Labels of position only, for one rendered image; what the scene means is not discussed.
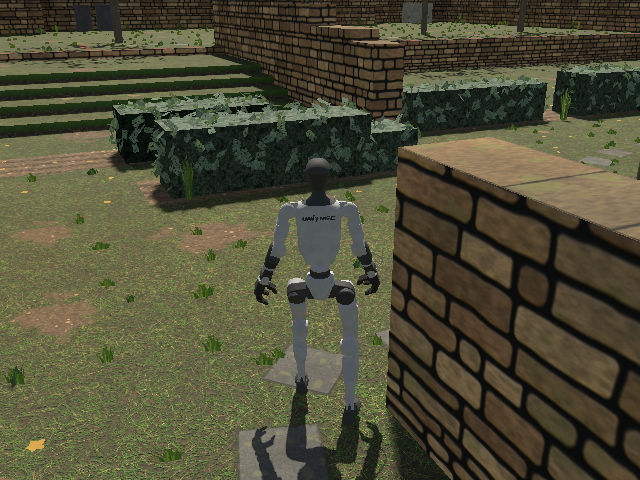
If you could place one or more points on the right robot hand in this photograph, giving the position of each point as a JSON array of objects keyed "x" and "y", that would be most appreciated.
[{"x": 374, "y": 281}]

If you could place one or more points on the right robot forearm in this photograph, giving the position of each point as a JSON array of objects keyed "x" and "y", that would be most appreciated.
[{"x": 367, "y": 263}]

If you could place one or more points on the left robot forearm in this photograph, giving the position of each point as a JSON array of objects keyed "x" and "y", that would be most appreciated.
[{"x": 268, "y": 268}]

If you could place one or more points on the robot left upper arm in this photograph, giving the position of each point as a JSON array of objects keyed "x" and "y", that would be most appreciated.
[{"x": 287, "y": 211}]

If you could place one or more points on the right robot shin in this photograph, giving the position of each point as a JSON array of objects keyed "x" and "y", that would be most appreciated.
[{"x": 350, "y": 369}]

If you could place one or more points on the robot right upper arm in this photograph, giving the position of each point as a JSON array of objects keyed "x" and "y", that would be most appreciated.
[{"x": 350, "y": 211}]

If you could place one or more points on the left robot hand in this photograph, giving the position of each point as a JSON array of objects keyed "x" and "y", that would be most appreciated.
[{"x": 260, "y": 289}]

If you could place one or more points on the left robot foot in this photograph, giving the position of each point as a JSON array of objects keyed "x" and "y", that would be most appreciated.
[{"x": 301, "y": 387}]

